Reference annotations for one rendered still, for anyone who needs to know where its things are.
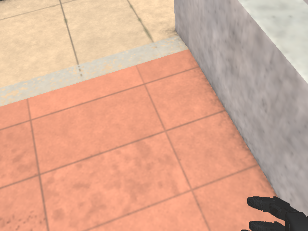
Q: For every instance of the robot right hand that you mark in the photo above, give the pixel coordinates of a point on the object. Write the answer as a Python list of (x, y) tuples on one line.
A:
[(294, 220)]

